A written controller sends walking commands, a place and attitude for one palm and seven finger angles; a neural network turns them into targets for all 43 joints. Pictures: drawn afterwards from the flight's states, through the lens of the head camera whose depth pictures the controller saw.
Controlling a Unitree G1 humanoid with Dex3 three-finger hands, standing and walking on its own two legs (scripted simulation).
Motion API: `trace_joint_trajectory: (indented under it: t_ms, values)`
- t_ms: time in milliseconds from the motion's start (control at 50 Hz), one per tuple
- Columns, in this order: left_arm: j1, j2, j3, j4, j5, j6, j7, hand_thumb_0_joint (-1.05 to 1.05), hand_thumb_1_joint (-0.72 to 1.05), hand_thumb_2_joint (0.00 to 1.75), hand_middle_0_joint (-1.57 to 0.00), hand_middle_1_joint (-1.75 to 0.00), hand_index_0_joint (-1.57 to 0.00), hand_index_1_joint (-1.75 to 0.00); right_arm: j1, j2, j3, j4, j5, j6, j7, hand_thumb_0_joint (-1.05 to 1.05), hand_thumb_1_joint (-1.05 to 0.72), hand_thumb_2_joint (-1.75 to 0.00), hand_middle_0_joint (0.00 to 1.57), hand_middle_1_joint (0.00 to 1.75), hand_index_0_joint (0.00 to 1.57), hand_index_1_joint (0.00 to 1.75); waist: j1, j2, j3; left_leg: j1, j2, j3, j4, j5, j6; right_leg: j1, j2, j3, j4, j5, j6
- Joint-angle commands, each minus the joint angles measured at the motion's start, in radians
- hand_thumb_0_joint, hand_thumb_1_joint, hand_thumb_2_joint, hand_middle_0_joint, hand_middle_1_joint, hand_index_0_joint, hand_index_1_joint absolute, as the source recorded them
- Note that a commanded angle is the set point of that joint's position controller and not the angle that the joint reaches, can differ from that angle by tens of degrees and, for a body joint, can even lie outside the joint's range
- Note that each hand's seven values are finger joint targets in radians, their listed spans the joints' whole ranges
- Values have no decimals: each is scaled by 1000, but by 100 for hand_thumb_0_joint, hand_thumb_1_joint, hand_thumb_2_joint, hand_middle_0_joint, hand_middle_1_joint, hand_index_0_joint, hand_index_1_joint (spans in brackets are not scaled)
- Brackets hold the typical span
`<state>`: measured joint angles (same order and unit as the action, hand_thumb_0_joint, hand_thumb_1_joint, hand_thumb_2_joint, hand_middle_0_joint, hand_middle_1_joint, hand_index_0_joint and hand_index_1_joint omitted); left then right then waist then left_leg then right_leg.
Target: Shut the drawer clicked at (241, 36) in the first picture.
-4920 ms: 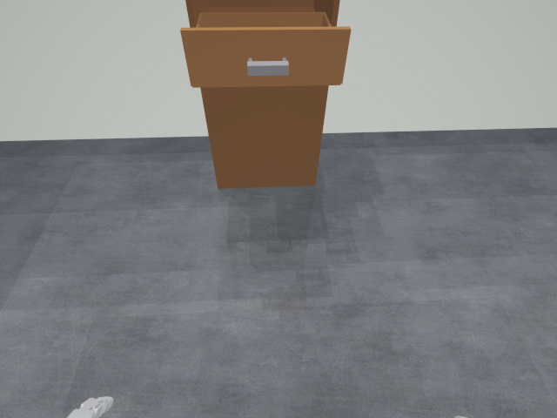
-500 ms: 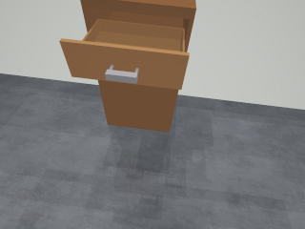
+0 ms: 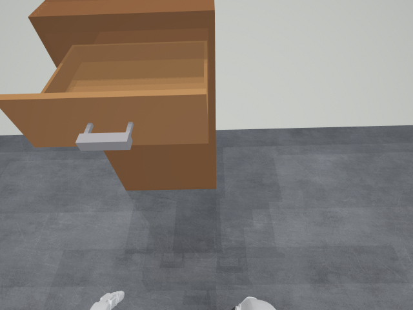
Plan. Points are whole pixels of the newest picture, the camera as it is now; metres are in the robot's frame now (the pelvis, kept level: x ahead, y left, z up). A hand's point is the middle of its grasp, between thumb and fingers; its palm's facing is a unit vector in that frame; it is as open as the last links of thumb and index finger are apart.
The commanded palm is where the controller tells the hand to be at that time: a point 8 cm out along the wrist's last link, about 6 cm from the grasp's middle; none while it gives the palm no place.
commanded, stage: take the last steps up to it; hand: left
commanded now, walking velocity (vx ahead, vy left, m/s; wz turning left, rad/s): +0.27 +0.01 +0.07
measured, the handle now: (107, 134) +0.48 +0.24 +0.06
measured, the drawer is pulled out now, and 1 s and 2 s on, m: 0.29 0.29 0.29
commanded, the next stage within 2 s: come to a stop and stand still in 0.40 s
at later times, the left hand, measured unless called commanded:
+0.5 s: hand out of the picture +0.06 +0.12 -0.14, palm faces +0.18 -0.97 -0.16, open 7.4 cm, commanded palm none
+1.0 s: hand (140, 282) +0.21 +0.17 -0.16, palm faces +0.06 -0.95 -0.31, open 7.4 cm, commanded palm none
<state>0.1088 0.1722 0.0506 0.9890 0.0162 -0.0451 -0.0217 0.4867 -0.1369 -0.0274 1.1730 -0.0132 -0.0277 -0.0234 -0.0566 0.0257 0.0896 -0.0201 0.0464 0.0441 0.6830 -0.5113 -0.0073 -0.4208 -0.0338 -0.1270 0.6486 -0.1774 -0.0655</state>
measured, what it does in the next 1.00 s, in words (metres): walks ahead: left foot, then right foot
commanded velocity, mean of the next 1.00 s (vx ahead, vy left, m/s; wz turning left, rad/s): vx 0.02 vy -0.02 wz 0.04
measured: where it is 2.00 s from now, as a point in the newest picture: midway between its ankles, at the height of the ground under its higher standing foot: outside the picture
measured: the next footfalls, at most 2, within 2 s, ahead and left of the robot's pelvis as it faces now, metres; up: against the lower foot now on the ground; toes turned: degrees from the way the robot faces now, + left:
left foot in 0.58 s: +0.22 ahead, +0.05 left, +0.00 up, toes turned +2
right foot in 0.98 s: +0.20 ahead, -0.18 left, +0.00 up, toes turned -1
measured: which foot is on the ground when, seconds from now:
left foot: up 0.00-0.56, down 0.58-1.00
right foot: down 0.00-0.60, up 0.62-0.96, down 0.98-1.00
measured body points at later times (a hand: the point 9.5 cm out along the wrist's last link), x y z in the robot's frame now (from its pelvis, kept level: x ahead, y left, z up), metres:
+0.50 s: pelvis +0.14 -0.02 +0.03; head +0.16 -0.03 +0.48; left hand +0.05 +0.17 -0.12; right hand +0.25 -0.23 -0.13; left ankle +0.20 +0.12 -0.68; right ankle +0.09 -0.08 -0.72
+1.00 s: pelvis +0.15 -0.05 +0.00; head +0.18 -0.06 +0.45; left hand +0.20 +0.21 -0.13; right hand +0.24 -0.29 -0.15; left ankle +0.20 +0.11 -0.71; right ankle +0.16 -0.17 -0.72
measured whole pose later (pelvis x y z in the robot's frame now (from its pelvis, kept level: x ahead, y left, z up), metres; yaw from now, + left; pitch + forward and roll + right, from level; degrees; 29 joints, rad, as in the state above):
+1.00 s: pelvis +0.15 -0.05 +0.00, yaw +0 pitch +0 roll +3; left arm 0.23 0.23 0.05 0.97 0.02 0.02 0.04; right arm 0.14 -0.18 -0.06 1.00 -0.01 0.04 -0.02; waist 0.02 -0.02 0.04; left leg -0.36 0.08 0.11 0.61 -0.26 -0.04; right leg -0.33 -0.06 0.02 0.65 -0.30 0.00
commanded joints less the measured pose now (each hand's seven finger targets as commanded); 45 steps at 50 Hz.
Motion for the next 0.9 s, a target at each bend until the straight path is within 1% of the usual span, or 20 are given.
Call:
trace_joint_trajectory:
  t_ms: [0,20,40,60,120,160,300,440,480,520,540,560,580,600,620,660,680,760,820,880]
  values:
    - [288,223,56,45,-13,-5,29,0,90,90,-20,-30,-20,-30,-71,-100,-33,-108,11,-30,6,0,-90,-90,20,30,20,30,146,-167,-137,-522,35,-64,650,56,57,411,-383,566,-436,-236,-150]
    - [220,172,42,25,-12,-7,33,0,90,90,-20,-30,-20,-30,-102,-88,-33,-111,2,-25,9,0,-90,-90,20,30,20,30,115,-94,-57,-527,62,-73,637,128,53,284,-353,487,-452,-232,-124]
    - [173,131,27,15,-10,-12,35,0,90,90,-20,-30,-20,-30,-98,-70,-31,-106,-4,-13,12,0,-90,-90,20,30,20,30,79,-70,-10,-492,81,-72,605,180,44,176,-316,390,-465,-179,-101]
    - [156,103,19,16,-8,-17,37,0,90,90,-20,-30,-20,-30,-64,-49,-31,-94,-9,-2,13,0,-90,-90,20,30,20,30,56,-57,-20,-459,81,-65,573,210,36,148,-285,315,-471,-118,-89]
    - [185,68,3,32,-3,-29,37,0,90,90,-20,-30,-20,-30,-35,-31,-29,-83,-15,20,18,0,-90,-90,20,30,20,30,24,-121,-2,-458,78,-31,486,281,3,107,-223,173,-493,23,-57]
    - [231,55,5,43,-1,-35,38,0,90,90,-20,-30,-20,-30,-60,-34,-34,-94,-17,25,21,0,-90,-90,20,30,20,30,30,-125,-9,-493,78,-24,443,316,-8,147,-209,166,-495,73,-57]
    - [322,73,-2,77,0,-47,40,0,90,90,-20,-30,-20,-30,-263,-59,-30,-162,-9,19,33,0,-90,-90,20,30,20,30,72,-100,0,-596,84,-17,250,332,-31,313,-244,172,-470,273,-90]
    - [408,82,-5,134,7,-36,50,0,90,90,-20,-30,-20,-30,-397,-44,-17,-195,-3,4,37,0,-90,-90,20,30,20,30,116,-127,-14,-490,28,33,27,249,-6,414,-262,154,-385,520,-92]
    - [411,80,-4,144,9,-29,52,0,90,90,-20,-30,-20,-30,-401,-42,-11,-193,-1,-1,32,0,-90,-90,20,30,20,30,117,-139,-9,-429,8,43,-35,227,7,410,-257,144,-348,579,-88]
    - [378,58,-12,148,3,-17,60,0,90,90,-20,-30,-20,-30,-319,-36,-1,-157,-1,-8,12,0,-90,-90,20,30,20,30,72,-140,-66,-262,-32,55,-201,350,9,407,-187,87,-219,724,-37]
    - [371,48,-18,146,-2,-12,65,0,90,90,-20,-30,-20,-30,-233,-63,-5,-130,-4,-17,3,0,-90,-90,20,30,20,30,40,-104,-131,-110,2,37,-267,626,23,372,-147,66,-107,690,7]
    - [382,27,-28,140,-11,-10,68,0,90,90,-20,-30,-20,-30,-165,-122,-15,-112,-4,-24,-7,0,-90,-90,20,30,20,30,25,-22,-211,112,140,-62,-197,1052,72,217,-89,38,0,433,50]
    - [430,-13,-38,145,-23,-6,78,0,90,90,-20,-30,-20,-30,-127,-165,-16,-101,4,-20,-17,0,-90,-90,20,30,20,30,33,113,-293,245,314,-198,-165,1503,175,114,-37,32,86,-120,84]
    - [433,-4,-35,147,-15,6,83,0,90,90,-20,-30,-20,-30,-137,-172,-18,-97,12,-8,-21,0,-90,-90,20,30,20,30,39,105,-248,180,368,-175,-226,1590,231,105,-31,78,174,-431,82]
    - [427,3,-30,152,-14,22,85,0,90,90,-20,-30,-20,-30,-196,-159,-4,-100,14,-2,-34,0,-90,-90,20,30,20,30,61,107,-205,93,356,-167,-258,1504,234,111,-41,124,192,-460,91]
    - [378,12,-21,144,-4,46,85,0,90,90,-20,-30,-20,-30,-272,-138,-6,-115,11,11,-41,0,-90,-90,20,30,20,30,70,112,-81,-69,314,-140,-303,1315,209,110,-49,132,219,-402,92]
    - [369,19,-15,139,-1,56,84,0,90,90,-20,-30,-20,-30,-287,-135,-9,-120,8,18,-40,0,-90,-90,20,30,20,30,69,96,-67,-96,299,-129,-314,1256,202,100,-49,136,234,-371,93]
    - [330,33,11,90,2,85,72,0,90,90,-20,-30,-20,-30,-302,-156,-39,-151,2,32,-40,0,-90,-90,20,30,20,30,73,52,-98,-145,298,-112,-333,1055,202,64,-26,136,348,-307,97]
    - [307,30,22,53,3,98,66,0,90,90,-20,-30,-20,-30,-350,-165,-47,-182,-6,38,-29,0,-90,-90,20,30,20,30,85,122,-124,-192,265,-77,-348,831,188,65,-17,133,349,-275,98]
    - [274,33,18,23,1,91,59,0,90,90,-20,-30,-20,-30,-378,-175,-54,-197,-13,42,-16,0,-90,-90,20,30,20,30,83,202,-106,-256,244,-90,-369,576,165,126,-20,106,199,-265,87]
